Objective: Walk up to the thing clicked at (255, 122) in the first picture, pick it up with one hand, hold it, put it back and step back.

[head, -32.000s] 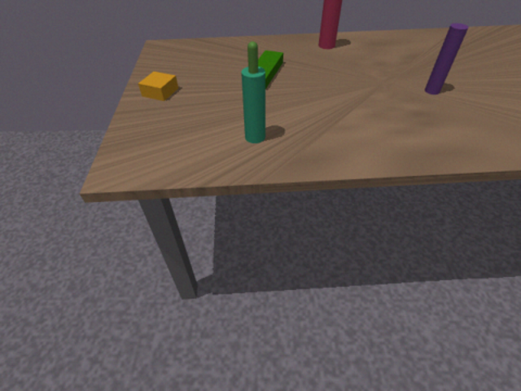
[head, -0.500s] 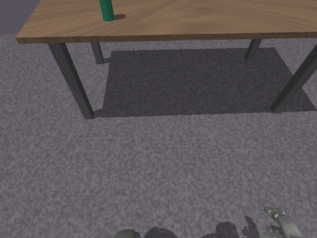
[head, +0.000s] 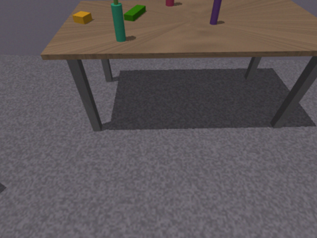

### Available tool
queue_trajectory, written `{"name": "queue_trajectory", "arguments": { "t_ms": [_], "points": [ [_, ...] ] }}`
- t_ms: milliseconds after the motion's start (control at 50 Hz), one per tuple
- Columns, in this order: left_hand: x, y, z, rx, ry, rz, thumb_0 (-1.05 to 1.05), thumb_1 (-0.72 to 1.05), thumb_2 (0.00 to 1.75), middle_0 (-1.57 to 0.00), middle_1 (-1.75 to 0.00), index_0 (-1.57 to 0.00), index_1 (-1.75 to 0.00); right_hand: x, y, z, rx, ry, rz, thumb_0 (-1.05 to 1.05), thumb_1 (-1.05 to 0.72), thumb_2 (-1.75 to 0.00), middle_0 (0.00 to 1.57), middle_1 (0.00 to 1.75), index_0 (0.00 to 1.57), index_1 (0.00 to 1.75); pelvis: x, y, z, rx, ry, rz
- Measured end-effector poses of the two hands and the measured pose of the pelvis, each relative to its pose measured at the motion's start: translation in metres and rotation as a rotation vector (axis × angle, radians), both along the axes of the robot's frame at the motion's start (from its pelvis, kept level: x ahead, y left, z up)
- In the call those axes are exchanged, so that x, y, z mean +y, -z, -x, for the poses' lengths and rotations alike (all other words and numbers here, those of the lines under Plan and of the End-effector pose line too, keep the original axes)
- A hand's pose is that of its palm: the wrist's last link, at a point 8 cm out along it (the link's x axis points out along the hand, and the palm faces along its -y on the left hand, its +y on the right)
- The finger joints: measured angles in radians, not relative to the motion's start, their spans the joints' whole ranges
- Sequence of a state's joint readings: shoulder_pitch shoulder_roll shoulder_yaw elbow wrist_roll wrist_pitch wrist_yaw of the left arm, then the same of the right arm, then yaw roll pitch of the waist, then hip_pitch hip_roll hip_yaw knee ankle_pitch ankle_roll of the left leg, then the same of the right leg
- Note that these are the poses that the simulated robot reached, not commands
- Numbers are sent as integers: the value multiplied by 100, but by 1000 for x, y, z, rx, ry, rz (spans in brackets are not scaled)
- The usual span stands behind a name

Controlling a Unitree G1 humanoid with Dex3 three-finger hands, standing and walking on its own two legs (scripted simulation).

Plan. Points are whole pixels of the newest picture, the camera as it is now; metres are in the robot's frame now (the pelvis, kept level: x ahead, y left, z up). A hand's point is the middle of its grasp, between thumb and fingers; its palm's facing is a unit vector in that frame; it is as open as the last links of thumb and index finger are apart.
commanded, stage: step back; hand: left
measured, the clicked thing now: (118, 16) +1.16 +0.21 +0.08
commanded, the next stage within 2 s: stand in 0.70 s
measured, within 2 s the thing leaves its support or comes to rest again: neither
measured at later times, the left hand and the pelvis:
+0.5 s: hand out of the picture +0.12 +0.27 -0.15, palm faces +0.08 -0.92 -0.37, open 7.3 cm; pelvis +0.06 +0.00 +0.00, yaw +3 degrees
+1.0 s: hand out of the picture +0.13 +0.26 -0.14, palm faces +0.04 -0.94 -0.34, open 7.3 cm; pelvis +0.06 +0.01 +0.01, yaw +2 degrees
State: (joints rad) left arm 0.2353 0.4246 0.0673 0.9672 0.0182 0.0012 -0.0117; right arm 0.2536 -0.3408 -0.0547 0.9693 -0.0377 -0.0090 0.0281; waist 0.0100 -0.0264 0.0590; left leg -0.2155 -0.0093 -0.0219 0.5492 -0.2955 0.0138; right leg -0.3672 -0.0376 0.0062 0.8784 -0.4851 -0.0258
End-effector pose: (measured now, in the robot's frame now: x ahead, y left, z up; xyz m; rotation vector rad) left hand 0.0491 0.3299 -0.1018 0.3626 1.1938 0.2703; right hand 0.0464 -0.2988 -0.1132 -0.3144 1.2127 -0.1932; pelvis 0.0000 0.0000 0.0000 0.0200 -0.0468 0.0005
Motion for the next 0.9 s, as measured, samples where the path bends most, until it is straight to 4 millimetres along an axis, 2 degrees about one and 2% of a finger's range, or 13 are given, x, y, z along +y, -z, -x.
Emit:
{"name": "queue_trajectory", "arguments": {
  "t_ms": [60, 120, 160, 260, 360, 520, 700, 800, 900],
  "points": [
    [-9, 1, -13, -14, 17, 10, 0, 91, 90, -20, -30, -21, -30, -10, -1, -2, -6, 8, 8, 1, -90, -90, 21, 30, 20, 30, -7, 1, -3, 3, -1, 0],
    [-21, 4, -24, -37, 19, 6, 0, 91, 90, -20, -30, -21, -30, -26, 5, -9, 4, 14, 19, 1, -90, -90, 21, 30, 20, 30, -16, 6, -9, -2, -2, 15],
    [-31, 4, -28, -55, 12, 7, 0, 91, 90, -20, -30, -21, -30, -32, 10, -17, 15, 12, 29, 1, -90, -90, 21, 30, 20, 30, -20, 8, -14, -5, -16, 40],
    [-44, -1, -32, -62, -19, 28, 0, 91, 90, -20, -30, -21, -30, -33, 7, -45, 17, -25, 29, 1, -90, -90, 20, 30, 20, 30, -21, 1, -28, 4, -29, 14],
    [-37, 1, -39, -40, -34, 35, 0, 90, 90, -21, -30, -21, -30, -25, 7, -72, 17, -57, 31, 1, -90, -90, 20, 30, 20, 30, -13, 1, -42, 15, -43, 14],
    [-12, 15, -66, -25, -61, 42, 0, 91, 90, -20, -30, -21, -30, 8, 6, -103, 3, -72, 25, 1, -90, -90, 20, 30, 20, 30, 4, 4, -59, 16, -48, 14],
    [-6, 10, -88, -42, -39, 42, 0, 91, 90, -20, -30, -21, -30, 27, -4, -148, -77, -78, -1, 1, -90, -90, 21, 30, 20, 30, 9, -1, -67, 18, -38, 28],
    [-11, 5, -90, -36, -30, 57, 0, 91, 90, -20, -30, -21, -30, 30, -11, -157, -109, -90, -13, 1, -90, -90, 21, 30, 20, 30, 11, -7, -66, 11, -39, 25],
    [-18, 3, -85, -19, -24, 72, 0, 91, 90, -20, -30, -21, -30, 27, -15, -152, -106, -86, -16, 1, -90, -90, 21, 30, 20, 30, 9, -12, -64, 4, -39, 22]
  ]
}}
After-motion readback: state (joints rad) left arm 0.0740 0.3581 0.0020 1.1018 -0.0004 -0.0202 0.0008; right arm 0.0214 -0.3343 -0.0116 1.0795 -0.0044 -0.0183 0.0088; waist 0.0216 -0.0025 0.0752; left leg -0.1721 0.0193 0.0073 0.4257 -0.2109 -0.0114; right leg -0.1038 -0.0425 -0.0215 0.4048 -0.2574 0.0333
